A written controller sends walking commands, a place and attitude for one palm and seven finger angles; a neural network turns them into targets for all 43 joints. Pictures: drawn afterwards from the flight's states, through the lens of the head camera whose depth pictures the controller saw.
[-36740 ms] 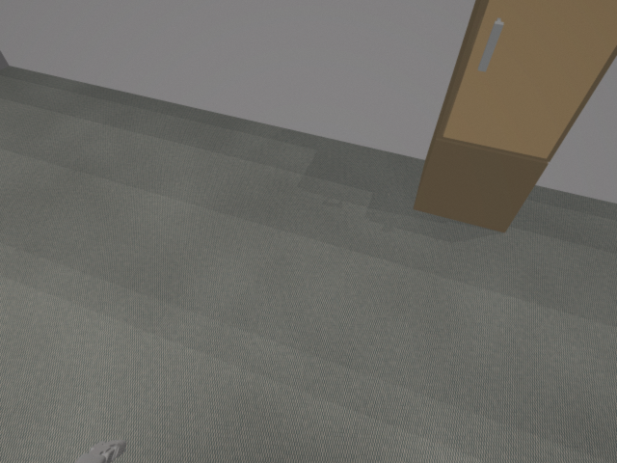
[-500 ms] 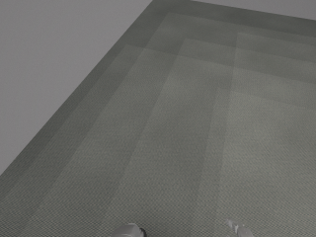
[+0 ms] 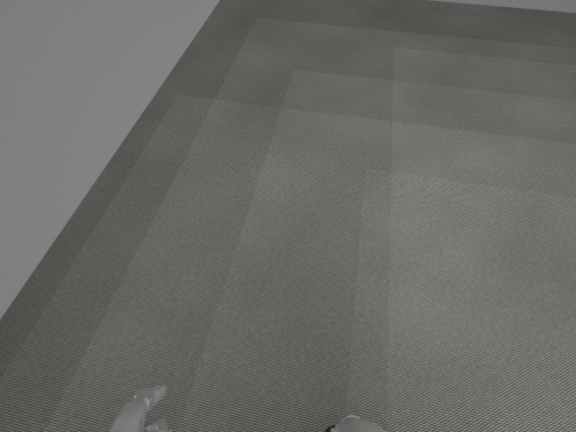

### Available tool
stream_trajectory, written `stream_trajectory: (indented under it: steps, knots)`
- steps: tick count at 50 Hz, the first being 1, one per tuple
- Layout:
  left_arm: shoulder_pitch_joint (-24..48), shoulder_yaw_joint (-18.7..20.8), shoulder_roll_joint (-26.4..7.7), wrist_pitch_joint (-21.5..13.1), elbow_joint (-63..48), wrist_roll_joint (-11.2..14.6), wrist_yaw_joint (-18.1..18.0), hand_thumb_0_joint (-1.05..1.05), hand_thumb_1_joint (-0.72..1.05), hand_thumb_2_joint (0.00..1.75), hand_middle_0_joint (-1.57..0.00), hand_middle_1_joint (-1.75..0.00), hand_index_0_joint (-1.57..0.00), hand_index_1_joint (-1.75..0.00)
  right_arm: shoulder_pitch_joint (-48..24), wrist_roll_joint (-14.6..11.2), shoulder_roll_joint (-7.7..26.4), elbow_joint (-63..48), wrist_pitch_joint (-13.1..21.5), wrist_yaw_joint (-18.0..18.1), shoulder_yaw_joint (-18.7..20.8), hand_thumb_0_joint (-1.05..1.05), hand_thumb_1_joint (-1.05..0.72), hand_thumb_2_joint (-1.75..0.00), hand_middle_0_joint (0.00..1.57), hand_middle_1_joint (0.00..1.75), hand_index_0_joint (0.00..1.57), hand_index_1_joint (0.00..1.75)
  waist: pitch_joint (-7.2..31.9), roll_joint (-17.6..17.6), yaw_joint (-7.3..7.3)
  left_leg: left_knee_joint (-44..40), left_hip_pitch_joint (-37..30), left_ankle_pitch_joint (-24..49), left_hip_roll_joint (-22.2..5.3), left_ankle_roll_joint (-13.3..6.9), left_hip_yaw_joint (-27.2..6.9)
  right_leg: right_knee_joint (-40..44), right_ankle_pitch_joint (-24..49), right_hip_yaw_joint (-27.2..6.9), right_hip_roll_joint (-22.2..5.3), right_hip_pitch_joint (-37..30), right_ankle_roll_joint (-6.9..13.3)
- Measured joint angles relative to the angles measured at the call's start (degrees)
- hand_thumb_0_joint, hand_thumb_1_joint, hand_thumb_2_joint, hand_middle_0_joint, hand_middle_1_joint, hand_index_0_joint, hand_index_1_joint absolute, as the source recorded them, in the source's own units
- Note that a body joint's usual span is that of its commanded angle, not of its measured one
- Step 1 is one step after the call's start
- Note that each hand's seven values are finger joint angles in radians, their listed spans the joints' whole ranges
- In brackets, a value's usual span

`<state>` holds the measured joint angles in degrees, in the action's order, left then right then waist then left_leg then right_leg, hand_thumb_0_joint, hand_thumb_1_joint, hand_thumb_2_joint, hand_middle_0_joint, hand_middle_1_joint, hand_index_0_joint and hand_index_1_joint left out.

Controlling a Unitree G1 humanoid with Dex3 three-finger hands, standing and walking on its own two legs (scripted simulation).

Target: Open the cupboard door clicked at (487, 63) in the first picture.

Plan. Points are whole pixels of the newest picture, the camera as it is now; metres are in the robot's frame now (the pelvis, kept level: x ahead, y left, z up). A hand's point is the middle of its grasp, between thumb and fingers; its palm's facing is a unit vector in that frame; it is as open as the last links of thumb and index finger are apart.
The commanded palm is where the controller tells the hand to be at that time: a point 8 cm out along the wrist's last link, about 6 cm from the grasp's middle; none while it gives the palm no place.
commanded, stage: turn to face it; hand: left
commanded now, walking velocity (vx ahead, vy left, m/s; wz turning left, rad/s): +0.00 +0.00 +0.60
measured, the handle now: out of the picture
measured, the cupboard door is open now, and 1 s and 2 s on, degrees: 49 49 49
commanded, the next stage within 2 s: none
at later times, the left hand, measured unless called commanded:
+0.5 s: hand out of the picture +0.10 +0.26 -0.16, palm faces +0.31 -0.92 -0.23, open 7.3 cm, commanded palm none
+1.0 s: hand out of the picture +0.04 +0.15 -0.14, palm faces +0.58 -0.77 -0.25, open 7.3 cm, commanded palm none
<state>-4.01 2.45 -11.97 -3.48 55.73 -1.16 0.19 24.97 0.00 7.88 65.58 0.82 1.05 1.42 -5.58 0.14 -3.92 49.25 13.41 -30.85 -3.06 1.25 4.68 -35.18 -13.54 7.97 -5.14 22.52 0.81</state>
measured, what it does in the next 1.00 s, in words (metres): walks ahead, turning left: left foot, then right foot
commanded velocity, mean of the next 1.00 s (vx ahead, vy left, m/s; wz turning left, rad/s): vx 0.00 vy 0.00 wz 0.60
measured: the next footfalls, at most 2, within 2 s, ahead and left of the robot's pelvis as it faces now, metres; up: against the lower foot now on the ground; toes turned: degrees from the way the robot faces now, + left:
left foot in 0.28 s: +0.12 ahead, +0.14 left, +0.00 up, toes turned +18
right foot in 0.72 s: +0.17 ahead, -0.11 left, +0.00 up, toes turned +23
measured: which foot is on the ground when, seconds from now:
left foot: up 0.00-0.26, down 0.28-0.72, up 0.74-1.00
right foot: down 0.00-0.26, up 0.28-0.70, down 0.72-1.00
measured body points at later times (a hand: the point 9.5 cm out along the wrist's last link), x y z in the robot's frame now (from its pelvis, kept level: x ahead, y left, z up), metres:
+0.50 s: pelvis +0.06 +0.03 +0.01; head +0.11 +0.07 +0.46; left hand +0.08 +0.31 -0.14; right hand +0.21 -0.20 -0.12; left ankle +0.08 +0.13 -0.73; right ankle +0.07 -0.14 -0.64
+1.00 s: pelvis +0.10 -0.04 +0.02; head +0.16 -0.02 +0.46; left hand +0.01 +0.19 -0.12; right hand +0.33 -0.21 -0.14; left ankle +0.01 +0.08 -0.66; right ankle +0.13 -0.13 -0.73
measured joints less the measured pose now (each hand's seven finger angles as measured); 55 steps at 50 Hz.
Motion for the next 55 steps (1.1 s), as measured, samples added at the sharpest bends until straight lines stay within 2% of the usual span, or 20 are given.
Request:
stream_trajectory:
  steps: [2, 4, 9, 13, 14, 15, 17, 19, 22, 25, 29, 33, 35, 36, 37, 39, 42, 44, 49, 55]
  knots:
    - [0.3, -0.5, 1.2, 0.1, -1.0, 0.2, -0.6, 0.0, 0.92, 0.9, -0.2, -0.3, -0.2, -0.3, -1.9, -0.2, -0.2, -0.6, -1.2, -0.1, 0.2, 0.01, -0.91, -0.9, 0.2, 0.3, 0.2, 0.29, -0.9, -0.2, 0.28, 11.7, 6.1, -1.4, 0.2, 0.6, -1.0, 0.7, -0.2, 1.4, -0.8, -2.0, -0.7]
    - [-0.4, -0.7, 2.2, 0.8, -1.3, 0.2, -1.0, 0.0, 0.91, 0.9, -0.2, -0.3, -0.2, -0.3, -4.3, -0.1, -0.1, -1.8, -2.2, -0.5, 0.5, 0.01, -0.91, -0.9, 0.2, 0.3, 0.2, 0.29, -0.8, -0.7, 0.63, 15.7, 10.6, -0.4, -0.2, 1.1, -0.8, 2.3, -0.4, 2.6, -1.2, -4.2, -0.5]
    - [-2.4, 0.7, 2.3, 2.5, -1.4, 0.1, -1.5, -0.02, 0.94, 0.9, -0.2, -0.3, -0.2, -0.3, -10.0, 0.5, 0.9, -6.5, -2.8, -1.4, 1.4, 0.01, -0.91, -0.9, 0.2, 0.3, 0.2, 0.29, 1.2, -2.4, 1.07, 7.2, 14.9, 5.6, -2.1, 1.8, 1.0, 3.4, -1.8, 6.0, -2.6, -7.2, -1.6]
    - [-3.6, 1.4, 0.8, 4.0, -1.6, -0.2, -1.0, -0.02, 0.93, 0.9, -0.2, -0.3, -0.2, -0.3, -12.8, 0.9, 2.8, -10.4, -2.2, -2.0, 2.1, 0.01, -0.91, -0.9, 0.2, 0.3, 0.2, 0.29, 2.5, -3.0, 1.56, -6.7, 11.2, 12.8, -1.9, 1.6, 2.5, -2.7, -6.4, 8.5, -4.4, -6.7, -3.4]
    - [-4.0, 1.5, 0.6, 4.5, -1.8, 0.0, -0.8, -0.02, 0.93, 0.9, -0.2, -0.3, -0.2, -0.3, -13.0, 1.1, 3.7, -11.4, -1.7, -2.0, 2.4, 0.0, -0.91, -0.9, 0.2, 0.3, 0.2, 0.29, 3.3, -2.3, 1.46, -8.1, 11.5, 14.7, -1.8, 0.0, 1.5, -6.9, -10.9, 8.2, -4.4, -4.9, -3.9]
    - [-3.9, 1.6, 0.0, 5.3, -1.8, 0.1, -0.8, -0.02, 0.93, 0.9, -0.2, -0.3, -0.2, -0.3, -13.6, 1.4, 3.9, -11.9, -1.3, -1.8, 2.6, 0.0, -0.91, -0.9, 0.2, 0.3, 0.2, 0.29, 3.4, -2.6, 1.41, -6.1, 12.9, 14.0, -1.2, -1.8, 1.1, -12.4, -15.4, 5.2, -3.9, -2.4, -4.1]
    - [-3.7, 2.1, -1.2, 6.5, -1.8, 0.0, -0.7, -0.01, 0.92, 0.9, -0.2, -0.3, -0.2, -0.3, -14.4, 1.6, 3.9, -12.7, -1.1, -1.4, 2.3, 0.0, -0.91, -0.9, 0.19, 0.3, 0.2, 0.29, 3.2, -3.4, 1.92, -5.2, 13.5, 12.4, -0.1, -4.1, 0.9, -23.6, -17.4, -0.7, -2.0, 2.6, -4.1]
    - [-3.4, 2.5, -1.9, 6.8, -1.8, -0.3, -0.5, -0.01, 0.92, 0.9, -0.2, -0.3, -0.2, -0.3, -14.3, 1.7, 4.0, -13.2, -1.0, -1.0, 2.1, 0.0, -0.91, -0.9, 0.2, 0.3, 0.2, 0.29, 3.3, -3.3, 2.36, -8.0, 12.9, 13.5, 0.8, -4.3, 0.0, -31.3, -14.1, -3.8, -0.4, 6.5, -4.4]
    - [-3.3, 2.7, -2.5, 6.3, -2.3, -0.3, -0.3, 0.0, 0.92, 0.9, -0.2, -0.3, -0.2, -0.3, -14.1, 1.5, 4.1, -13.4, -0.8, -0.5, 1.6, 0.0, -0.91, -0.9, 0.2, 0.3, 0.2, 0.29, 2.9, -2.8, 3.29, -14.4, 10.7, 17.0, 2.2, -4.2, -1.2, -34.7, -8.6, -6.3, 0.5, 9.4, -5.2]
    - [-3.9, 2.5, -2.8, 6.0, -2.8, 0.0, -0.4, 0.0, 0.91, 0.9, -0.2, -0.3, -0.2, -0.3, -13.8, 1.3, 4.2, -13.3, -0.7, -0.5, 1.4, 0.0, -0.91, -0.9, 0.2, 0.3, 0.2, 0.29, 2.6, -1.8, 3.84, -19.2, 8.7, 19.5, 3.0, -4.1, -2.8, -31.5, -7.4, -7.5, 1.2, 9.2, -5.9]
    - [-4.6, 2.1, -2.9, 6.4, -3.1, 0.3, -0.6, 0.0, 0.91, 0.9, -0.2, -0.3, -0.2, -0.3, -13.5, 1.3, 4.3, -13.0, -1.3, -0.9, 1.6, 0.0, -0.91, -0.9, 0.2, 0.3, 0.21, 0.29, 2.3, -0.5, 3.78, -21.7, 7.3, 20.8, 3.6, -3.3, -5.0, -23.6, -8.6, -8.2, 1.8, 6.6, -6.1]
    - [-4.4, 1.6, -2.4, 6.5, -3.6, 0.6, -0.6, 0.0, 0.91, 0.9, -0.2, -0.3, -0.2, -0.3, -13.6, 1.5, 4.6, -12.8, -2.5, -1.3, 2.1, 0.0, -0.9, -0.9, 0.2, 0.3, 0.21, 0.3, 1.7, 0.9, 3.12, -20.9, 7.7, 20.7, 4.2, -1.9, -7.9, -11.8, -9.9, -8.1, 3.0, 1.7, -5.2]
    - [-4.5, 1.3, -2.0, 5.9, -4.2, 0.8, -0.6, 0.0, 0.91, 0.9, -0.2, -0.3, -0.2, -0.3, -13.6, 1.3, 5.0, -12.7, -3.1, -1.4, 2.5, 0.01, -0.9, -0.9, 0.2, 0.3, 0.21, 0.3, 1.5, 1.7, 2.97, -19.2, 8.8, 20.2, 4.7, -0.9, -9.5, -3.4, -6.8, -7.6, 3.8, -2.1, -4.6]
    - [-4.9, 1.1, -2.0, 5.3, -4.8, 0.7, -0.6, 0.0, 0.91, 0.9, -0.2, -0.3, -0.2, -0.3, -13.4, 1.0, 5.1, -12.7, -3.5, -1.4, 2.7, 0.01, -0.9, -0.9, 0.2, 0.3, 0.21, 0.3, 1.8, 1.4, 3.12, -17.6, 9.8, 19.6, 5.3, -0.4, -10.0, 1.9, -5.6, -7.5, 3.5, -4.3, -3.7]
    - [-5.0, 1.1, -1.5, 4.9, -4.8, 0.3, -0.8, 0.0, 0.91, 0.9, -0.2, -0.3, -0.2, -0.3, -13.8, 0.8, 5.5, -12.4, -3.8, -1.5, 3.1, 0.01, -0.9, -0.9, 0.2, 0.3, 0.21, 0.3, 1.4, 1.9, 3.48, -13.9, 11.2, 14.8, 5.4, 0.1, -10.3, 2.1, -5.1, -7.1, 3.6, -4.4, -2.4]
    - [-5.3, 0.3, -0.3, 4.6, -4.8, 0.1, -1.1, 0.0, 0.91, 0.9, -0.2, -0.3, -0.2, -0.3, -14.6, 0.8, 6.4, -12.0, -4.6, -1.7, 3.7, 0.01, -0.91, -0.9, 0.2, 0.3, 0.21, 0.29, 0.5, 2.6, 3.3, -1.5, 15.0, 6.2, 6.0, 0.4, -9.1, 1.4, -5.0, -5.4, 2.9, -5.1, -0.6]
    - [-6.5, -0.2, 1.0, 4.6, -4.7, 0.2, -1.3, 0.0, 0.91, 0.9, -0.2, -0.3, -0.2, -0.3, -15.4, 0.9, 7.3, -11.7, -5.1, -2.2, 4.1, 0.01, -0.91, -0.9, 0.2, 0.3, 0.2, 0.29, 0.0, 2.2, 2.95, 12.8, 18.3, 5.8, 5.0, 1.7, -5.8, 3.9, -4.2, -3.1, 1.4, -7.6, 0.2]
    - [-7.3, -0.5, 1.6, 4.5, -4.5, 0.2, -1.3, 0.0, 0.91, 0.9, -0.2, -0.3, -0.2, -0.3, -15.9, 0.9, 7.3, -11.7, -5.3, -2.4, 4.2, 0.01, -0.91, -0.9, 0.2, 0.3, 0.2, 0.29, -0.1, 1.5, 2.69, 15.7, 18.4, 7.1, 3.7, 2.5, -4.5, 5.5, -3.7, -1.5, 0.6, -8.9, 0.3]
    - [-8.4, -0.6, 2.2, 3.9, -4.3, 0.0, -1.3, 0.0, 0.91, 0.9, -0.2, -0.3, -0.2, -0.3, -17.2, 0.7, 7.0, -11.5, -5.6, -2.6, 3.7, 0.01, -0.91, -0.9, 0.2, 0.3, 0.2, 0.29, -0.4, -0.4, 3.2, 8.1, 14.2, 6.6, 1.5, 3.5, -2.6, 6.6, -4.2, 2.8, -1.1, -10.8, 0.4]
    - [-9.5, 0.2, 0.3, 3.8, -3.9, -0.3, -0.9, 0.0, 0.91, 0.9, -0.21, -0.3, -0.2, -0.3, -20.4, 0.5, 6.4, -12.5, -5.0, -2.6, 2.8, 0.01, -0.91, -0.9, 0.19, 0.3, 0.2, 0.29, -1.2, -2.3, 5.17, -7.5, 7.0, 6.5, 1.6, 2.2, 0.5, 2.0, -7.3, 7.2, -3.2, -10.3, -0.5]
